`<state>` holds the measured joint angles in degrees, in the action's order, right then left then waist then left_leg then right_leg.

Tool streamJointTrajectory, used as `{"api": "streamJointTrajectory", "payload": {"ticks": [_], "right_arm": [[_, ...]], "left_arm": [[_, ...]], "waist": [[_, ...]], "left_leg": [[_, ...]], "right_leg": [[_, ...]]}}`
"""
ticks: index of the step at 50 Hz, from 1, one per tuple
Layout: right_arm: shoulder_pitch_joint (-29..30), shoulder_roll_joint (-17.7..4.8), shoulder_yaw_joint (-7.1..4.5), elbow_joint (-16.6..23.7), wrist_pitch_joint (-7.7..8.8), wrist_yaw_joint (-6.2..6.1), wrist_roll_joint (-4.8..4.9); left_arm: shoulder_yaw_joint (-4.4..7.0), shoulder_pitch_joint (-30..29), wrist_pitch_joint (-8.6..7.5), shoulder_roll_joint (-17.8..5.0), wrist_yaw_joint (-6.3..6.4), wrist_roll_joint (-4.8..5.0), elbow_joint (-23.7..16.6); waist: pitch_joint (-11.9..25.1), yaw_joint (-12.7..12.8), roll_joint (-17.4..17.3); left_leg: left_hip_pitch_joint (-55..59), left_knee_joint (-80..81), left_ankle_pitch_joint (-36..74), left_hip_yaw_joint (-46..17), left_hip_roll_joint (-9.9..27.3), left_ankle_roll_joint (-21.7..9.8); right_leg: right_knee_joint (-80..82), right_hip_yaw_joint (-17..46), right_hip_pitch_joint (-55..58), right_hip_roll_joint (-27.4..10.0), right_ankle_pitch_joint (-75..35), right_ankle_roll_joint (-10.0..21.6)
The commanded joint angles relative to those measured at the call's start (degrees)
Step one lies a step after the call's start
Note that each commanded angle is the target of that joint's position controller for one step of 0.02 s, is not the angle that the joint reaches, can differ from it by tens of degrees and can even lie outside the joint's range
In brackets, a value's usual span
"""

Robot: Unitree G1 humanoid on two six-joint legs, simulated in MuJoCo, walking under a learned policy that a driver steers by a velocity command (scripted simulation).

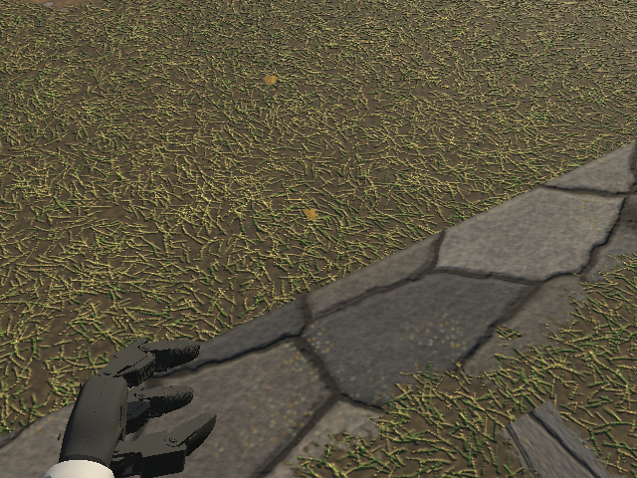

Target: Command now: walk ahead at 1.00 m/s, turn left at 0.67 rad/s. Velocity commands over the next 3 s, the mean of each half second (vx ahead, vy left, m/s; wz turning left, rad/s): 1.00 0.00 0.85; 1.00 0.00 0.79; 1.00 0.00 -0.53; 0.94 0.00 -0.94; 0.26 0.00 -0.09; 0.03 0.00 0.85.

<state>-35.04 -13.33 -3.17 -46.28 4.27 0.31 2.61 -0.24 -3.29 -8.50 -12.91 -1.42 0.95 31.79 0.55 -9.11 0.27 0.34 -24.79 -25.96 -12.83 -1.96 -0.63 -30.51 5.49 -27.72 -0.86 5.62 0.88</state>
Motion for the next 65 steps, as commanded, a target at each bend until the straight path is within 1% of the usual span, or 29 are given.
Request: {"api": "streamJointTrajectory", "payload": {"ticks": [1, 2, 3, 5, 7, 9, 16, 18, 20, 22, 23, 24, 25, 26, 27, 30, 34, 36, 41, 44, 45, 46, 47, 49, 50, 53, 59, 63, 65], "right_arm": [[11.6, -5.7, -0.38, 8.4, 1.17, 0.02, -2.01], [4.0, 0.2, 1.66, 10.7, 2.03, -0.25, 1.50], [6.7, -3.7, 1.02, 9.6, 1.53, -1.24, 3.08], [15.5, -5.8, 0.39, 10.2, 0.48, -1.15, 0.62], [18.8, -3.7, 0.20, 11.6, -0.88, -0.02, -0.08], [20.0, -2.1, 0.54, 12.9, -2.52, 0.79, 0.52], [31.5, -4.8, 0.90, 16.1, -1.93, 3.69, -1.30], [32.7, -6.9, 0.12, 16.8, -1.63, 4.28, -0.76], [26.7, -11.0, -1.74, 16.3, -2.06, 4.15, 0.33], [2.2, -18.6, -5.90, 10.0, -3.43, 3.03, 0.34], [2.0, -22.0, -6.54, 8.2, -4.38, 1.87, 0.43], [8.9, -23.1, -4.87, 12.8, -2.35, 2.51, -1.68], [7.8, -17.0, -4.43, 14.0, -1.54, 2.49, -1.66], [8.3, -16.5, -4.16, 12.8, -0.29, 2.66, -2.22], [12.2, -14.9, -3.60, 12.9, 0.81, 2.85, -2.21], [19.3, -12.2, -2.57, 13.6, 1.12, 1.91, -2.42], [17.6, -10.7, -1.98, 11.6, 0.80, -0.49, -0.82], [16.6, -11.6, -2.45, 10.6, 0.06, -0.98, -0.59], [13.2, -10.4, -2.81, 7.7, -0.33, -1.61, 0.17], [14.8, -9.5, -2.14, 7.6, -1.27, -0.57, -2.78], [14.9, -4.7, -0.31, 9.0, -0.97, -0.08, -4.16], [2.1, -0.1, 1.14, 9.5, -0.07, 0.13, 1.30], [7.1, -6.0, 1.02, 8.3, -0.19, -0.49, 2.00], [23.4, -8.0, 0.88, 11.3, 0.71, -0.11, -0.95], [26.7, -7.2, 0.90, 12.8, 1.49, -0.04, -2.39], [26.4, -5.2, 1.30, 13.1, 1.97, 0.48, -2.51], [37.3, -4.5, 2.46, 15.9, 4.08, 2.01, -2.97], [38.1, -8.2, 0.34, 16.1, 4.20, 1.23, -1.52], [27.7, -11.6, -1.91, 14.6, 4.28, 0.17, -1.40]], "left_arm": [[7.05, 26.6, -0.08, -15.0, 2.06, -0.19, 1.3], [7.68, 31.2, 0.72, -19.3, 1.15, -1.46, 3.5], [6.84, 28.9, 0.95, -14.3, 1.01, -0.99, 3.4], [5.33, 25.3, 1.60, -8.6, 1.35, -0.84, 5.2], [4.64, 20.1, 1.90, -5.3, 1.01, -2.22, 6.7], [4.63, 17.1, 1.65, -4.2, 0.82, -1.36, 7.7], [6.29, 16.8, 0.78, -12.4, 2.15, -0.98, 10.4], [6.84, 18.8, 1.32, -16.1, 1.93, -1.19, 10.9], [7.64, 19.7, 2.89, -19.8, 2.07, -0.94, 10.6], [7.45, 16.2, 3.14, -19.6, 2.10, -0.49, 8.5], [4.51, 15.6, 1.29, -9.0, 1.86, -1.35, 7.2], [2.43, 26.1, -1.56, -6.5, 0.97, 0.02, 2.0], [3.41, 16.9, -2.97, -13.6, 0.69, 0.85, 1.6], [3.41, 11.9, -2.96, -13.0, 1.05, 2.14, -0.4], [2.96, 12.0, -2.46, -11.8, 1.82, 0.71, 0.8], [3.72, 15.4, 0.36, -11.7, 1.79, -1.09, 2.4], [2.38, 3.5, 0.85, -7.3, 1.79, -2.68, -1.7], [2.04, -0.8, 0.57, -5.4, 1.14, -2.21, -3.2], [4.48, -2.5, -0.17, -10.1, 0.53, 1.01, -4.4], [7.39, 17.8, -0.19, -14.2, 1.00, 1.06, -0.3], [7.40, 30.8, 0.40, -16.3, 1.68, 0.37, 1.7], [7.88, 32.0, 0.31, -19.8, 0.04, -1.38, 4.8], [6.54, 28.7, 0.62, -12.9, -0.38, -0.85, 3.2], [5.78, 27.3, 1.80, -10.7, -0.09, -1.42, 5.2], [5.59, 25.9, 1.71, -10.6, -0.40, -1.51, 5.8], [4.04, 24.4, 1.66, -6.8, -0.76, -0.24, 6.8], [5.62, 25.6, 2.29, -12.0, 1.31, 1.45, 7.3], [5.16, 30.1, 3.52, -10.5, 1.50, 1.99, 9.4], [4.97, 29.4, 3.88, -10.7, 1.23, 1.06, 9.3]], "waist": [[13.4, 21.4, 1.0], [22.7, 16.7, 22.6], [14.6, 17.4, 17.5], [2.4, 16.1, 5.1], [-3.7, 11.7, 5.5], [-5.4, 9.2, 5.6], [-9.2, 10.0, -2.3], [-7.3, 9.3, 0.2], [-1.9, 4.1, 6.0], [8.8, -8.5, 5.3], [5.4, -4.3, -15.6], [22.0, 6.6, -22.8], [21.2, 0.7, -9.5], [8.8, 3.1, -2.9], [5.4, 6.5, 5.3], [-1.6, 12.2, 2.2], [-7.4, 8.7, 0.9], [-6.5, 6.1, -1.3], [-4.7, 4.8, -6.6], [7.5, 15.9, -8.2], [17.2, 20.1, -0.8], [23.2, 11.7, 33.9], [14.4, 14.7, 22.3], [1.6, 15.7, 1.0], [-0.4, 14.0, 0.3], [-2.4, 9.3, 4.5], [-5.6, 11.0, 2.9], [-5.1, 10.4, 4.4], [2.2, 3.8, 4.4]], "left_leg": [[-32.1, -28.2, 19.1, -1.3, 2.9, -4.1], [-47.8, -48.0, -4.0, 3.4, -0.1, -2.4], [-55.9, -57.0, 0.0, 4.1, 3.5, -2.3], [-56.7, -58.5, 6.9, 6.9, 7.8, -2.4], [-52.0, -54.5, 8.9, 6.1, 10.9, -2.5], [-51.2, -52.2, 8.8, 6.1, 12.7, -2.2], [-41.0, -26.2, 32.7, 15.2, 9.6, -3.3], [-33.9, -21.4, 30.9, 20.5, 4.9, -5.5], [-25.5, -21.8, 22.0, 24.1, -0.3, -7.7], [8.6, -17.4, 21.3, 19.3, -2.0, -12.6], [18.8, -13.8, 27.5, 4.1, 5.1, -16.4], [31.5, 1.2, -3.3, -36.0, 17.3, -29.4], [27.0, 9.2, -16.1, -40.0, 17.1, -24.1], [16.1, 12.5, -13.1, -37.0, 16.2, -21.7], [6.8, 11.4, -6.7, -32.4, 14.7, -19.8], [-13.1, 11.6, 5.0, -19.9, 8.1, -19.6], [-25.1, 12.8, 14.5, -8.7, 2.1, -17.4], [-28.5, 11.5, 13.6, -5.9, -0.1, -14.2], [-13.6, 4.6, 10.6, -12.4, 4.4, -11.3], [-9.1, -18.0, 39.3, -8.4, 4.0, -7.8], [-21.6, -39.6, 26.6, -5.1, 1.2, -6.6], [-41.0, -58.1, -2.7, 0.6, -5.2, -3.4], [-47.2, -61.0, 1.4, 1.4, -0.2, -3.8], [-46.0, -57.3, 4.7, 4.9, 2.2, -4.3], [-44.7, -51.7, 5.9, 5.0, 3.7, -4.5], [-39.4, -39.4, 5.6, 5.8, 6.0, -3.5], [-22.6, -13.4, 25.7, 8.9, 3.0, 1.0], [-13.7, -5.7, 24.2, 8.6, 1.8, 1.2], [0.7, -5.0, 19.7, 8.9, 2.8, -1.0]], "right_leg": [[0.0, 10.3, 47.3, -11.4, 12.4, 5.1], [10.7, 42.1, 59.1, -24.7, 36.0, 13.7], [14.9, 46.4, 53.1, -24.2, 43.9, 13.2], [14.6, 27.4, 40.0, -20.4, 25.0, 10.7], [17.0, 14.7, 27.8, -16.3, 13.0, 9.0], [19.2, 6.5, 23.1, -15.8, 5.6, 7.8], [24.1, -15.9, 20.3, -11.2, -7.5, 3.7], [20.0, -18.1, 25.4, -11.6, -31.8, 2.8], [5.9, -18.8, 31.4, -13.2, -62.0, 2.5], [-26.8, -17.4, 15.8, -11.7, -61.0, 1.6], [-57.0, -16.3, -3.2, 1.9, 12.5, -1.2], [-68.3, 0.8, -20.2, 6.0, 27.1, -0.8], [-62.0, 5.6, -20.6, 1.8, 19.0, 1.8], [-56.5, 3.4, -22.2, 1.1, 17.0, 2.1], [-50.6, 4.0, -17.9, -2.0, 14.6, 1.9], [-40.1, 4.4, -8.5, -4.3, 13.1, -0.9], [-18.9, -0.4, -3.5, -2.6, -1.3, -4.4], [-8.2, -2.7, 3.9, 0.3, -11.4, -4.9], [2.1, 1.2, 5.8, 0.0, -12.1, -4.6], [-1.4, -2.1, 25.3, -0.8, -2.4, 0.0], [-5.7, 8.8, 44.7, -8.2, 10.8, 2.3], [12.8, 48.0, 55.8, -22.1, 38.7, 13.1], [17.4, 51.8, 50.3, -20.2, 49.4, 11.9], [16.6, 33.9, 34.9, -14.0, 29.1, 10.6], [16.3, 29.8, 29.9, -11.9, 22.0, 11.4], [18.9, 23.9, 22.1, -7.6, 14.4, 12.8], [22.1, 16.5, 6.3, -6.7, 9.0, 12.2], [17.5, 17.2, 10.6, -7.3, 6.2, 9.5], [0.4, 13.3, 9.4, -3.1, -8.6, 6.1]]}}
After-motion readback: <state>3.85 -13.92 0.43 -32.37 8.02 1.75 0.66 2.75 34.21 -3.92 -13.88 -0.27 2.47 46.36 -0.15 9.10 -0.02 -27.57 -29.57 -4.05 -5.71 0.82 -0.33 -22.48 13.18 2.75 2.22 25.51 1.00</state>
